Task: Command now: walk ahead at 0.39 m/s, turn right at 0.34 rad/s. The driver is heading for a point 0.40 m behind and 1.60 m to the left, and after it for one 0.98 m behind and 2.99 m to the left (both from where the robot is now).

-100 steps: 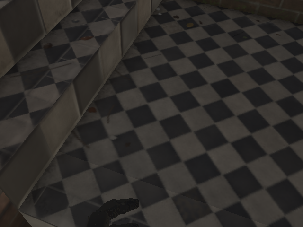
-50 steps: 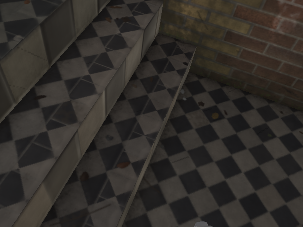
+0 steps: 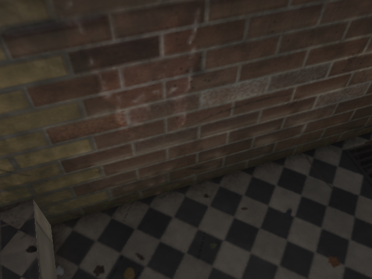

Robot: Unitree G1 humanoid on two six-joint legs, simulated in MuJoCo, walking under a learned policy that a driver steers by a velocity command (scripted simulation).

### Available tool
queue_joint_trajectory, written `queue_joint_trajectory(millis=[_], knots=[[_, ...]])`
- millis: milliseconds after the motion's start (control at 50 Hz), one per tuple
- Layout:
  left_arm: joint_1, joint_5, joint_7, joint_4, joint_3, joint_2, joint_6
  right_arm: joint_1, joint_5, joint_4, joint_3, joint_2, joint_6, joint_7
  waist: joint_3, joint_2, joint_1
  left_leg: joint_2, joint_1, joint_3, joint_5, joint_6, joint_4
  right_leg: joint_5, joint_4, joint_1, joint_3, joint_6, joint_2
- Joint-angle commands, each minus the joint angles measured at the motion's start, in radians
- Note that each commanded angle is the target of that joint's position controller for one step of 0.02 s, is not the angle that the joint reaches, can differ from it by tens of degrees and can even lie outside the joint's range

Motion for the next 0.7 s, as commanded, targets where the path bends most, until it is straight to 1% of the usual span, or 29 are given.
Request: queue_joint_trajectory(millis=[20, 40, 60, 80, 100, 120, 140, 160, 180, 200, 220, 240, 260, 280, 300, 320, 340, 360, 380, 400, 420, 440, 480, 500, 560, 620, 660, 680, 700], knots=[[-0.050, 0.016, -0.020, -0.088, -0.001, 0.042, 0.001, 0.171, 0.015, 0.037, -0.026, -0.088, -0.015, 0.005, -0.059, 0.039, -0.065, 0.292, 0.314, -0.374, 0.195, 0.173, -0.281, 0.037, 0.068, -0.283, 0.043, 0.026, -0.102], [-0.034, 0.014, -0.019, -0.081, -0.009, 0.019, 0.002, 0.187, 0.026, 0.064, -0.027, -0.086, -0.025, 0.015, -0.049, 0.078, -0.049, 0.280, 0.299, -0.319, 0.410, 0.175, -0.278, 0.034, 0.022, -0.266, 0.056, 0.033, -0.097], [-0.035, 0.027, -0.019, -0.082, -0.014, 0.011, 0.001, 0.192, 0.025, 0.080, -0.028, -0.092, -0.039, 0.025, -0.064, 0.085, -0.041, 0.271, 0.293, -0.262, 0.594, 0.181, -0.263, 0.020, -0.024, -0.260, 0.039, 0.051, -0.089], [-0.036, 0.036, -0.021, -0.080, -0.018, 0.007, 0.003, 0.194, 0.038, 0.098, -0.023, -0.088, -0.048, 0.032, -0.069, 0.096, -0.026, 0.262, 0.297, -0.225, 0.727, 0.184, -0.260, 0.032, -0.091, -0.256, 0.019, 0.061, -0.089], [-0.038, 0.044, -0.025, -0.080, -0.028, -0.003, 0.005, 0.190, 0.045, 0.110, -0.020, -0.080, -0.053, 0.038, -0.086, 0.127, -0.006, 0.253, 0.295, -0.191, 0.786, 0.183, -0.255, 0.049, -0.168, -0.241, -0.020, 0.072, -0.110], [-0.066, 0.045, -0.029, -0.087, -0.037, -0.011, 0.004, 0.182, 0.048, 0.117, -0.018, -0.077, -0.051, 0.042, -0.091, 0.145, -0.006, 0.223, 0.268, -0.151, 0.828, 0.172, -0.256, 0.089, -0.254, -0.203, -0.057, 0.079, -0.121], [-0.104, 0.038, -0.030, -0.092, -0.050, -0.032, 0.007, 0.166, 0.045, 0.125, -0.018, -0.076, -0.045, 0.046, -0.102, 0.167, -0.004, 0.191, 0.237, -0.114, 0.847, 0.155, -0.247, 0.130, -0.330, -0.149, -0.083, 0.086, -0.122], [-0.140, 0.034, -0.031, -0.097, -0.059, -0.037, 0.008, 0.181, 0.040, 0.133, -0.023, -0.084, -0.044, 0.050, -0.113, 0.190, -0.019, 0.172, 0.216, -0.095, 0.830, 0.137, -0.243, 0.188, -0.378, -0.108, -0.099, 0.088, -0.121], [-0.168, 0.027, -0.029, -0.100, -0.062, -0.032, 0.008, 0.199, 0.040, 0.142, -0.029, -0.093, -0.040, 0.051, -0.115, 0.193, -0.027, 0.165, 0.203, -0.096, 0.788, 0.121, -0.239, 0.239, -0.419, -0.076, -0.102, 0.088, -0.119], [-0.186, 0.007, -0.029, -0.097, -0.063, -0.019, 0.008, 0.197, 0.036, 0.142, -0.034, -0.105, -0.033, 0.058, -0.119, 0.207, -0.033, 0.153, 0.194, -0.093, 0.741, 0.112, -0.222, 0.271, -0.450, -0.046, -0.100, 0.078, -0.116], [-0.212, -0.008, -0.022, -0.098, -0.059, 0.007, 0.007, 0.195, 0.035, 0.134, -0.050, -0.139, -0.029, 0.061, -0.118, 0.204, -0.045, 0.138, 0.190, -0.096, 0.676, 0.098, -0.209, 0.302, -0.503, -0.025, -0.095, 0.078, -0.114], [-0.230, -0.006, -0.016, -0.099, -0.058, 0.019, 0.004, 0.203, 0.038, 0.135, -0.056, -0.143, -0.022, 0.061, -0.108, 0.196, -0.048, 0.145, 0.184, -0.123, 0.610, 0.090, -0.189, 0.314, -0.539, -0.002, -0.090, 0.072, -0.114], [-0.218, -0.001, -0.010, -0.091, -0.057, 0.030, 0.000, 0.198, 0.050, 0.125, -0.057, -0.132, -0.015, 0.059, -0.097, 0.183, -0.050, 0.137, 0.177, -0.139, 0.552, 0.079, -0.146, 0.322, -0.598, 0.029, -0.087, 0.061, -0.115], [-0.192, 0.012, -0.001, -0.085, -0.052, 0.043, -0.007, 0.202, 0.058, 0.122, -0.057, -0.123, -0.009, 0.054, -0.091, 0.141, -0.031, 0.124, 0.139, -0.156, 0.471, 0.061, -0.087, 0.367, -0.669, 0.104, -0.082, 0.048, -0.122], [-0.163, 0.025, 0.008, -0.080, -0.046, 0.071, -0.016, 0.210, 0.060, 0.113, -0.051, -0.096, -0.005, 0.055, -0.106, 0.075, -0.022, 0.087, 0.083, -0.158, 0.317, 0.039, 0.007, 0.447, -0.710, 0.190, -0.026, 0.035, -0.188], [-0.115, 0.039, 0.017, -0.101, -0.036, 0.146, -0.024, 0.238, 0.065, 0.070, -0.033, -0.024, -0.002, 0.053, -0.183, -0.142, -0.027, 0.013, -0.029, -0.100, -0.122, -0.003, 0.221, 0.823, -0.713, 0.325, 0.203, -0.016, -0.462], [-0.094, -0.008, 0.032, -0.093, -0.015, 0.178, 0.001, 0.329, 0.070, 0.073, -0.022, 0.014, 0.021, 0.026, -0.278, -0.284, -0.051, -0.053, -0.091, -0.046, -0.498, 0.010, 0.417, 0.967, -0.724, 0.335, 0.293, -0.129, -0.585], [-0.092, -0.036, 0.038, -0.086, -0.012, 0.147, 0.011, 0.309, 0.061, 0.096, -0.038, -0.058, 0.037, 0.018, -0.231, -0.214, -0.034, -0.030, -0.116, -0.071, -0.491, 0.012, 0.532, 0.823, -0.769, 0.270, 0.260, -0.152, -0.531], [-0.135, -0.035, 0.043, -0.086, -0.023, 0.096, 0.016, 0.278, 0.048, 0.097, -0.047, -0.076, 0.047, 0.019, -0.164, -0.148, -0.058, -0.006, -0.134, -0.088, -0.427, 0.001, 0.570, 0.691, -0.809, 0.206, 0.198, -0.129, -0.479], [-0.200, -0.030, 0.045, -0.091, -0.031, 0.059, 0.023, 0.270, 0.045, 0.105, -0.052, -0.078, 0.056, 0.022, -0.130, -0.114, -0.092, 0.015, -0.127, -0.096, -0.372, -0.019, 0.575, 0.613, -0.838, 0.158, 0.138, -0.104, -0.435], [-0.230, -0.028, 0.049, -0.092, -0.032, 0.050, 0.025, 0.268, 0.040, 0.107, -0.054, -0.077, 0.065, 0.026, -0.111, -0.132, -0.110, 0.028, -0.107, -0.096, -0.334, -0.037, 0.579, 0.609, -0.856, 0.114, 0.086, -0.100, -0.417], [-0.238, -0.023, 0.052, -0.090, -0.030, 0.050, 0.021, 0.244, 0.026, 0.108, -0.052, -0.068, 0.074, 0.027, -0.116, -0.106, -0.114, 0.027, -0.079, -0.085, -0.305, -0.050, 0.598, 0.606, -0.868, 0.082, 0.055, -0.111, -0.416], [-0.242, -0.021, 0.051, -0.081, -0.024, 0.051, 0.015, 0.224, 0.026, 0.105, -0.052, -0.055, 0.084, 0.031, -0.131, -0.085, -0.120, 0.032, -0.071, -0.078, -0.275, -0.057, 0.606, 0.606, -0.869, 0.072, 0.011, -0.126, -0.418], [-0.259, -0.022, 0.057, -0.081, -0.027, 0.049, 0.005, 0.188, 0.017, 0.095, -0.052, -0.060, 0.084, 0.034, -0.121, -0.082, -0.111, 0.045, -0.078, -0.084, -0.243, -0.055, 0.554, 0.572, -0.881, 0.066, 0.001, -0.134, -0.426], [-0.231, -0.015, 0.043, -0.051, -0.009, 0.081, -0.015, 0.124, 0.009, 0.075, -0.044, -0.047, 0.088, 0.067, -0.112, -0.118, -0.083, 0.071, -0.060, -0.075, -0.193, -0.039, 0.404, 0.163, -0.955, 0.061, -0.001, -0.109, -0.428], [-0.249, -0.009, 0.030, -0.040, 0.009, 0.112, -0.021, 0.103, 0.007, 0.079, -0.042, -0.061, 0.084, 0.087, -0.123, -0.126, -0.075, 0.055, 0.045, -0.030, -0.234, -0.016, 0.259, -0.026, -0.963, 0.020, -0.023, -0.082, -0.429], [-0.249, -0.005, 0.023, -0.029, 0.022, 0.138, -0.028, 0.118, 0.014, 0.088, -0.043, -0.073, 0.079, 0.082, -0.117, -0.099, -0.083, 0.034, 0.130, 0.010, -0.269, 0.003, 0.134, -0.120, -0.952, -0.018, -0.031, -0.061, -0.436], [-0.263, -0.015, 0.024, -0.024, 0.023, 0.139, -0.027, 0.147, 0.013, 0.107, -0.041, -0.068, 0.073, 0.075, -0.101, -0.061, -0.107, 0.019, 0.214, 0.025, -0.234, 0.020, 0.031, -0.140, -0.924, -0.072, -0.055, -0.044, -0.426], [-0.281, -0.019, 0.025, -0.023, 0.015, 0.103, -0.021, 0.218, 0.015, 0.141, -0.042, -0.072, 0.065, 0.070, -0.092, -0.014, -0.137, -0.005, 0.317, 0.023, -0.254, 0.041, -0.081, -0.158, -0.857, -0.143, -0.102, -0.009, -0.382]])
Keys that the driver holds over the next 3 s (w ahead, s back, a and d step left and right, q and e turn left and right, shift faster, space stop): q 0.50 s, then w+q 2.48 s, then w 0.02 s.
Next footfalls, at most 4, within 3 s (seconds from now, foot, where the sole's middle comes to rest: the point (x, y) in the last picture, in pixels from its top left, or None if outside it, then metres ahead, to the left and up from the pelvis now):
0.30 right None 0.27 -0.12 -0.77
0.72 left None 0.18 0.09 -0.77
1.08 right None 0.38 -0.03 -0.77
1.48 left None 0.22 0.16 -0.77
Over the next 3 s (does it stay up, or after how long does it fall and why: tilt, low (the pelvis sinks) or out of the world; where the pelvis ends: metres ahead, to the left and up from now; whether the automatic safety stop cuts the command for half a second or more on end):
stays up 0.05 0.23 0.02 its command is cut before an obstacle after 0.9 s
